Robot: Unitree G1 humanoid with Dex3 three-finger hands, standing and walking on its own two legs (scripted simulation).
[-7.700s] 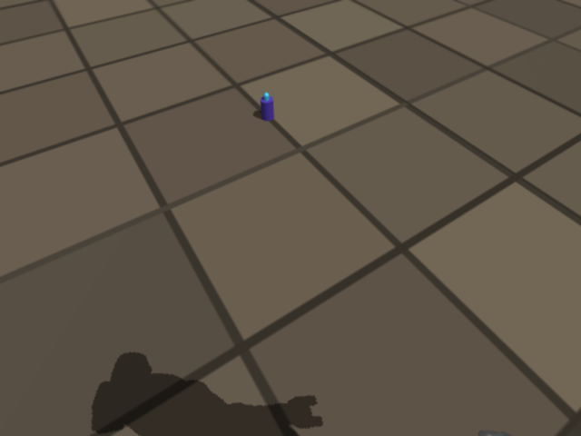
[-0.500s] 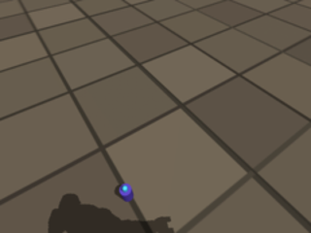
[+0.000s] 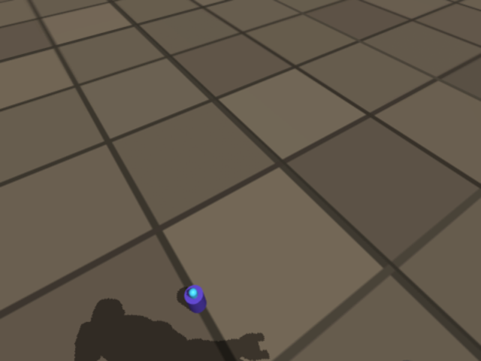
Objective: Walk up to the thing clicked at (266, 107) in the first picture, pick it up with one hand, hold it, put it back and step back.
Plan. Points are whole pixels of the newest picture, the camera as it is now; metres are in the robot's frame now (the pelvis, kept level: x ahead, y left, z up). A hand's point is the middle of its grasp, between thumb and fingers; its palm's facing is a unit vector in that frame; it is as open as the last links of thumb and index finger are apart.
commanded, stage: stand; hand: left
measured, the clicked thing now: (195, 297) +0.42 +0.21 -0.70
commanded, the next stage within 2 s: go down in 0.62 s
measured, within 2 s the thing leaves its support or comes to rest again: neither
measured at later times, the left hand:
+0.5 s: hand out of the picture +0.08 +0.26 -0.16, palm faces -0.03 -0.94 -0.35, open 7.4 cm
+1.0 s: hand (116, 353) +0.15 +0.26 -0.16, palm faces +0.03 -0.94 -0.35, open 11.9 cm
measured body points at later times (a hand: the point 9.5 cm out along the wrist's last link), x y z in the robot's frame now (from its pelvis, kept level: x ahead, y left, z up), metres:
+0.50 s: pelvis +0.00 +0.00 +0.00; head +0.01 +0.00 +0.45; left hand +0.08 +0.30 -0.13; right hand +0.08 -0.30 -0.13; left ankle -0.01 +0.14 -0.75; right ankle +0.00 -0.12 -0.75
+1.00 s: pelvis -0.01 +0.01 -0.02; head +0.04 +0.01 +0.43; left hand +0.15 +0.31 -0.14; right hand +0.09 -0.26 -0.14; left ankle -0.01 +0.14 -0.75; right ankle +0.00 -0.12 -0.75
